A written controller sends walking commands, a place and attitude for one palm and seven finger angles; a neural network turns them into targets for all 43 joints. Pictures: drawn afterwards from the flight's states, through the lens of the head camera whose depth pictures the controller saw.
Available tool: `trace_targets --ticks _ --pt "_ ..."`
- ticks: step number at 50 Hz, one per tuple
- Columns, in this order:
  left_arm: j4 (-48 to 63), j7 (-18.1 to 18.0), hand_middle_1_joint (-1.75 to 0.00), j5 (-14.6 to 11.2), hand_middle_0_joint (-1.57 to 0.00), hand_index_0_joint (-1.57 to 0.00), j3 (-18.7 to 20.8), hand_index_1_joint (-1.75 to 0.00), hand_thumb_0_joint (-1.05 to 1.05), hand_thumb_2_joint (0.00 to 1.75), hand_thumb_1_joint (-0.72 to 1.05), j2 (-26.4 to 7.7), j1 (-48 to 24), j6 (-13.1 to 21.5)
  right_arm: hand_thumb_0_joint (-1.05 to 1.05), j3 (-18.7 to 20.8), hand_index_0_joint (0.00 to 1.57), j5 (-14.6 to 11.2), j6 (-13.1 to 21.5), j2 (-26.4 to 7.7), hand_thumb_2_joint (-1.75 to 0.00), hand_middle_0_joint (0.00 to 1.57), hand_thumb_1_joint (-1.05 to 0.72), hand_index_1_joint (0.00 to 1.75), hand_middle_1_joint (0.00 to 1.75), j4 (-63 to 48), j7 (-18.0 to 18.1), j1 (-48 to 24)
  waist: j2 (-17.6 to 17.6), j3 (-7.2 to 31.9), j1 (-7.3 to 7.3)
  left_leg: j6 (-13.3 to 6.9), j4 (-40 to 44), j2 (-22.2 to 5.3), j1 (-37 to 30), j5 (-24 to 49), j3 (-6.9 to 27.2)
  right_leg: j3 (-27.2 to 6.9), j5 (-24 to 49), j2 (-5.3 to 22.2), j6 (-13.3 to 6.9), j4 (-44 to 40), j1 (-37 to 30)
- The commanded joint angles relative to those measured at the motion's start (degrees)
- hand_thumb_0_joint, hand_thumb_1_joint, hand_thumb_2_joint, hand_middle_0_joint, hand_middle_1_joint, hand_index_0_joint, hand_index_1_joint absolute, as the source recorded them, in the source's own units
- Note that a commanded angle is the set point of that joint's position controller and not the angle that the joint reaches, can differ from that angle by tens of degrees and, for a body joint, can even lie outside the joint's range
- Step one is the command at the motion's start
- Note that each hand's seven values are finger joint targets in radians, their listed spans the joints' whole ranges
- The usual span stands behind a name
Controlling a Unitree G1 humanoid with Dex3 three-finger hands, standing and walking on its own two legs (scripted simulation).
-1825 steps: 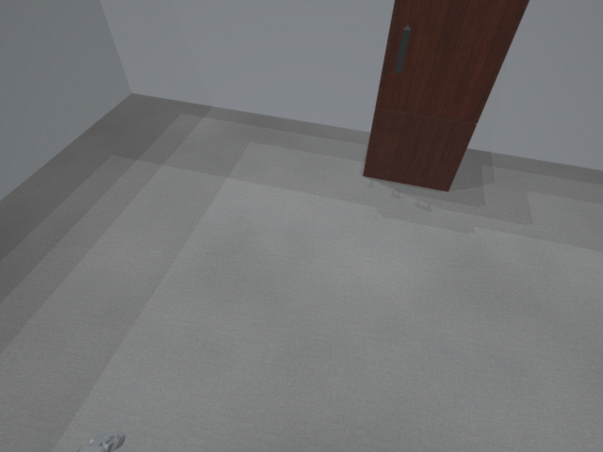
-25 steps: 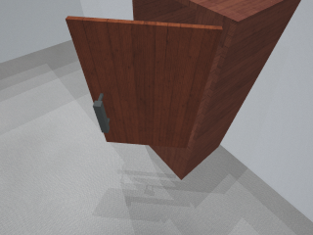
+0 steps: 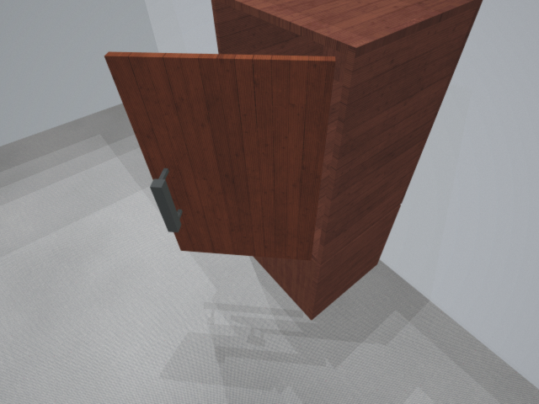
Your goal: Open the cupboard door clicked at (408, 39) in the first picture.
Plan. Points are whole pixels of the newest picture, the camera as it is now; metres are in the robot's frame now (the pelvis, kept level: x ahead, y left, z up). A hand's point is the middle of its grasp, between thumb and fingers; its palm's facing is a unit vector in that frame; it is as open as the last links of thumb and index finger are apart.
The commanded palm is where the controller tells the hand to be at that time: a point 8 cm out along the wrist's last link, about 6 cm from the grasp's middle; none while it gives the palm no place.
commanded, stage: come to a stop and stand still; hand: left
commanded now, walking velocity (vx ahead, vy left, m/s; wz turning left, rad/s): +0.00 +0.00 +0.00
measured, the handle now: (169, 200) +0.57 +0.28 -0.09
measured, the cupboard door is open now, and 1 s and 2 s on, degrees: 45 45 45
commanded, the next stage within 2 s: look again from close up in 0.22 s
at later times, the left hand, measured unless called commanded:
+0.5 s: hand out of the picture +0.01 +0.17 -0.17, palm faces +0.03 -0.98 -0.19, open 7.4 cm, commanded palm none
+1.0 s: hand out of the picture +0.05 +0.20 -0.16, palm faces +0.13 -0.97 -0.20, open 7.3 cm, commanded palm +0.11 +0.24 -0.07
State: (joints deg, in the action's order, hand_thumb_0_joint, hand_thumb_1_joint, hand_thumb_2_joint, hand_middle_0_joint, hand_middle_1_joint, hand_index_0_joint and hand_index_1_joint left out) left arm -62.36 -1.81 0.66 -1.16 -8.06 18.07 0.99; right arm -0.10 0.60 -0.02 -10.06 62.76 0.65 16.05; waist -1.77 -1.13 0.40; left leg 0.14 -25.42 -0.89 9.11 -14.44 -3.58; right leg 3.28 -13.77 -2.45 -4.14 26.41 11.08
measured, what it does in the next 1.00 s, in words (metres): stands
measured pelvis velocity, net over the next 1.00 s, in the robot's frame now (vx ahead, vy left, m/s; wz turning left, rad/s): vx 0.01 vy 0.02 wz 0.00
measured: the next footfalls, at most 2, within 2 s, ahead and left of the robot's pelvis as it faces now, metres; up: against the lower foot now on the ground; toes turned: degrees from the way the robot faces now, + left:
none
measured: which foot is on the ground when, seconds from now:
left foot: down 0.00-1.00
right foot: down 0.00-1.00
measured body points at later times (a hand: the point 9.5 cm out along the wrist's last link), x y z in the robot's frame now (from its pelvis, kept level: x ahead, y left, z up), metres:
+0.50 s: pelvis +0.01 +0.00 +0.00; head +0.02 +0.00 +0.45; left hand +0.01 +0.22 -0.16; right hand -0.02 -0.20 -0.16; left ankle -0.01 +0.12 -0.74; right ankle +0.01 -0.07 -0.74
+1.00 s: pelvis +0.01 +0.02 +0.00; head +0.02 +0.02 +0.45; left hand +0.04 +0.26 -0.14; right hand +0.03 -0.20 -0.15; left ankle -0.01 +0.12 -0.74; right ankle +0.01 -0.07 -0.74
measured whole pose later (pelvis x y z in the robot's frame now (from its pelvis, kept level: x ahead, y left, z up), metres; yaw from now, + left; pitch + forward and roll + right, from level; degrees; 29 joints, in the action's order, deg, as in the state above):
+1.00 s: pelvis +0.01 +0.02 +0.00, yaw +0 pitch -1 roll +0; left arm -44.6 -3.0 -3.5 0.8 -9.4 21.8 -2.6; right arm -1.1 -1.0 3.9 -9.4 60.0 2.3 17.1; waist 0.1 -2.3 -0.5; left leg -1.5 -25.4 0.4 8.9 -15.2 -4.2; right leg 2.6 -14.0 -1.2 -2.2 26.2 10.9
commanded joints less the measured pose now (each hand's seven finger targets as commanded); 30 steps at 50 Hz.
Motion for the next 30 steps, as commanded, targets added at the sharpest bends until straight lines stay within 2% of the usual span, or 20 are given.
trace_targets --ticks 1,4,5,12,15,16,23,25,30 --pt "2.18 -0.45 -0.30 -0.24 -0.20 -0.20 1.52 -0.30 0.00 0.90 0.90 -7.80 1.33 1.61 0.00 0.26 0.20 0.14 0.98 -3.43 -0.90 0.20 -0.90 0.30 0.30 -0.24 0.51 4.58 3.63 -3.88 0.68 -1.46 2.80 -2.75 1.20 -0.20 3.60 -13.14 -8.06 9.63 0.38 -12.66 4.53" --pt "1.50 -0.41 -0.30 -0.37 -0.20 -0.20 1.50 -0.30 0.00 0.90 0.90 -7.40 1.80 1.68 0.00 -0.04 0.20 0.17 1.30 -2.88 -0.90 0.20 -0.90 0.30 0.30 0.71 0.61 5.30 2.29 -3.96 0.33 -1.36 3.67 -3.10 2.21 0.78 3.92 -12.05 -5.02 9.49 0.23 -11.69 3.06" --pt "1.34 -0.50 -0.30 -0.28 -0.20 -0.20 1.52 -0.30 0.00 0.90 0.90 -7.10 2.02 1.70 0.00 -0.05 0.20 0.11 1.30 -2.28 -0.90 0.20 -0.90 0.30 0.30 1.03 0.70 5.36 3.38 -4.41 0.30 -1.31 4.02 -3.43 2.27 0.95 3.80 -11.37 -3.66 9.25 0.34 -11.63 2.89" --pt "0.20 -0.56 -0.30 -0.42 -0.20 -0.20 1.47 -0.30 0.00 0.90 0.90 -6.25 3.04 1.59 0.00 -0.31 0.20 0.17 1.43 -1.70 -0.90 0.20 -0.90 0.30 0.30 2.47 0.93 7.00 2.31 -4.49 -0.07 -1.18 4.17 -3.37 3.75 1.32 4.03 -11.00 -2.92 9.33 0.49 -11.25 1.53" --pt "0.15 -0.66 -0.30 -0.36 -0.20 -0.20 1.47 -0.30 0.00 0.90 0.90 -5.99 3.14 1.72 0.00 -0.24 0.20 0.08 1.68 -1.23 -0.90 0.20 -0.90 0.30 0.30 2.66 1.10 7.44 3.33 -3.13 -0.13 -1.15 4.51 -3.76 3.54 2.60 3.94 -10.18 2.21 9.16 0.64 -10.14 -0.53" --pt "0.05 -0.65 -0.30 -0.45 -0.20 -0.20 1.44 -0.30 0.00 0.90 0.90 -5.86 3.21 1.67 0.00 -0.25 0.20 0.10 1.75 -1.60 -0.90 0.20 -0.90 0.30 0.30 2.78 1.14 7.37 1.96 -2.89 -0.26 -1.10 4.49 -3.69 3.64 2.72 3.96 -10.08 3.14 9.32 0.72 -9.64 -0.89" --pt "-0.31 -0.69 -0.30 -0.40 -0.20 -0.20 1.41 -0.30 0.00 0.90 0.90 -5.72 3.13 1.70 0.00 -0.05 0.20 0.03 2.23 -2.00 -0.90 0.20 -0.90 0.30 0.30 2.76 1.54 6.86 1.62 -1.48 -0.33 -1.33 4.99 -4.85 2.26 6.73 4.54 -8.66 12.03 8.87 0.57 -6.35 -2.49" --pt "-0.28 -0.72 -0.30 -0.25 -0.20 -0.20 1.41 -0.30 0.00 0.90 0.90 -5.66 2.74 1.57 0.00 -0.03 0.20 -0.03 2.21 -1.74 -0.90 0.20 -0.90 0.30 0.30 2.80 1.63 6.38 1.64 -3.23 -0.46 -1.44 5.28 -5.18 2.51 7.28 4.51 -8.14 12.91 8.63 0.61 -6.15 -1.74" --pt "-0.12 -0.64 -0.30 -0.14 -0.20 -0.20 1.44 -0.30 0.00 0.90 0.90 -5.67 2.30 1.36 0.00 0.14 0.20 0.01 2.24 -2.12 -0.90 0.20 -0.90 0.30 0.30 2.55 1.68 5.38 1.42 -3.67 -0.45 -1.78 6.03 -5.44 1.87 7.14 4.98 -8.12 10.42 8.41 0.60 -6.11 -0.76"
